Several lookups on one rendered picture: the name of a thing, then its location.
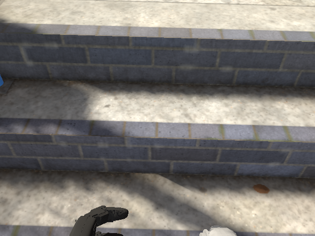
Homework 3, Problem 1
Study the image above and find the robot left hand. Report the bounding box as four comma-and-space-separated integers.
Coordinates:
69, 206, 129, 236

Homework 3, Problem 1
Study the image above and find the robot right shin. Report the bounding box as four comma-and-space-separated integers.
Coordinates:
209, 225, 236, 234

